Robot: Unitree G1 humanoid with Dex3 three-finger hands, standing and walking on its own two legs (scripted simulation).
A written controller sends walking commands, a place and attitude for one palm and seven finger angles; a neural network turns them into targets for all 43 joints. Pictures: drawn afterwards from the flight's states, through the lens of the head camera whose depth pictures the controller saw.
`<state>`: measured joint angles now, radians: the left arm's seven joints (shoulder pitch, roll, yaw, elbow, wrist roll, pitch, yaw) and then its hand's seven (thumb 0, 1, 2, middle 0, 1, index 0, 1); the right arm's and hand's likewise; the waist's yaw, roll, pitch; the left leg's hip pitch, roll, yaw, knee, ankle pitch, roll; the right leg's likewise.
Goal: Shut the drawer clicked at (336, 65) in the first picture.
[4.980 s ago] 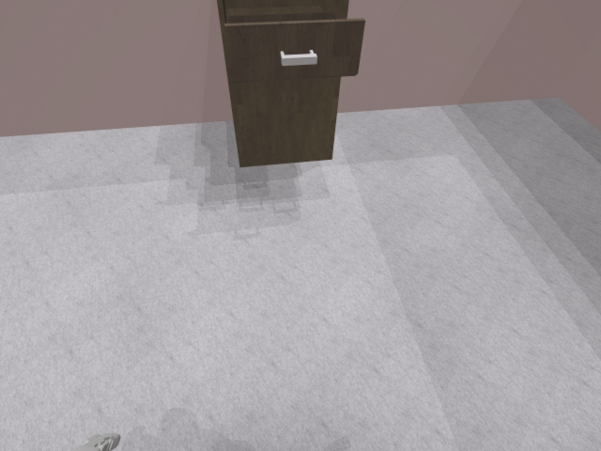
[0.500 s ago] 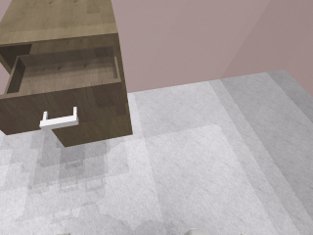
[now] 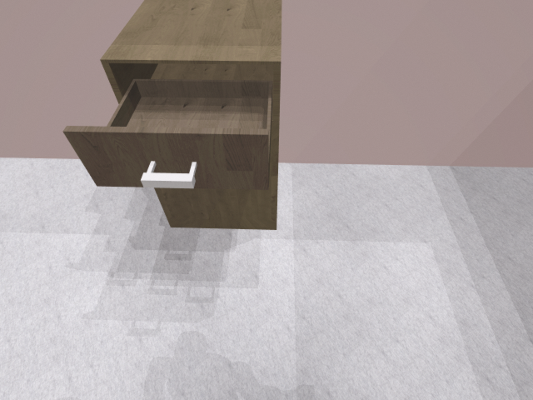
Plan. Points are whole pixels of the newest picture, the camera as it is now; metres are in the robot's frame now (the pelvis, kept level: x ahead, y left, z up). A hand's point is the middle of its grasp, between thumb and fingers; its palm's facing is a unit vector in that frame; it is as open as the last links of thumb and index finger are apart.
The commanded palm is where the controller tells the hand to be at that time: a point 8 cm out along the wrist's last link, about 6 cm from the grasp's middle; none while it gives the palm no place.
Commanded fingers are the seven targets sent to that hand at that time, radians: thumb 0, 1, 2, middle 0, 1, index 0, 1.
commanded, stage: take the last steps up to it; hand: left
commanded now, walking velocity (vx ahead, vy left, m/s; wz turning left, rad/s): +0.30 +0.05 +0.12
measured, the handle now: (170, 173) +0.57 +0.28 -0.06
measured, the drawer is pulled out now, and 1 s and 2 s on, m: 0.30 0.30 0.30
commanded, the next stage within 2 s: come to a stop and stand still in 0.90 s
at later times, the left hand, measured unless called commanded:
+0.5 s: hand (152, 391) +0.15 +0.22 -0.17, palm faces +0.03 -0.98 -0.18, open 7.4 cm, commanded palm none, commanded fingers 0.00 0.90 0.90 -0.20 -0.30 -0.20 -0.30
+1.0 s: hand (171, 351) +0.22 +0.21 -0.18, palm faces +0.14 -0.97 -0.18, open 7.3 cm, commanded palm none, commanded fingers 0.00 0.90 0.90 -0.20 -0.30 -0.20 -0.30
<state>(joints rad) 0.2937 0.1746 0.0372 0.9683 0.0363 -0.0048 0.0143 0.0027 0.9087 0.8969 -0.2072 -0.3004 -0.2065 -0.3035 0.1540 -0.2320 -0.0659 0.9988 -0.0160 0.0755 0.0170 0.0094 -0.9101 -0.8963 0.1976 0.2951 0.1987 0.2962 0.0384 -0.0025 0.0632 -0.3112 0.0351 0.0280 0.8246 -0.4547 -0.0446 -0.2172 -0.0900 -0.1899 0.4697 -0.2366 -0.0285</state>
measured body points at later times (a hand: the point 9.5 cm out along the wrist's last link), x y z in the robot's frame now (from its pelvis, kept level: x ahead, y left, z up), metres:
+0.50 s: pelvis +0.09 +0.04 +0.00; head +0.11 +0.04 +0.44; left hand +0.15 +0.27 -0.16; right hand +0.00 -0.17 -0.16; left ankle -0.03 +0.13 -0.74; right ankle +0.20 -0.09 -0.71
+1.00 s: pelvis +0.24 +0.03 -0.01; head +0.24 +0.05 +0.44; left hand +0.21 +0.26 -0.17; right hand +0.34 -0.20 -0.15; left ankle +0.30 +0.15 -0.74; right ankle +0.22 -0.08 -0.74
